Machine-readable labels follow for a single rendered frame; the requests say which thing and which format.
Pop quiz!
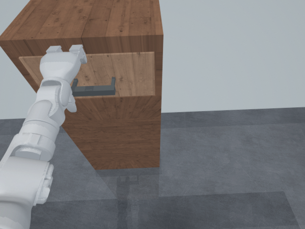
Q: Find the robot left upper arm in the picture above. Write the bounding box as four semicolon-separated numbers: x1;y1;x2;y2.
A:
0;156;54;229

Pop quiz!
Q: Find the handle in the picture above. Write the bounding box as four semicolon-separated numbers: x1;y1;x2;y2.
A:
71;77;116;97

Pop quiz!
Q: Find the cabinet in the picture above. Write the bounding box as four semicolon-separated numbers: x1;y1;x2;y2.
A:
0;0;163;170

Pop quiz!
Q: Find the robot left hand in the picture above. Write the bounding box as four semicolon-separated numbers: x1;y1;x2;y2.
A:
40;44;87;113

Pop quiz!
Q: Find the drawer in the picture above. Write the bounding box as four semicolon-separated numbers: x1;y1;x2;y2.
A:
19;52;155;98

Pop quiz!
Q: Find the left robot forearm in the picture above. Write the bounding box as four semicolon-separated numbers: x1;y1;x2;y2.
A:
0;77;71;172

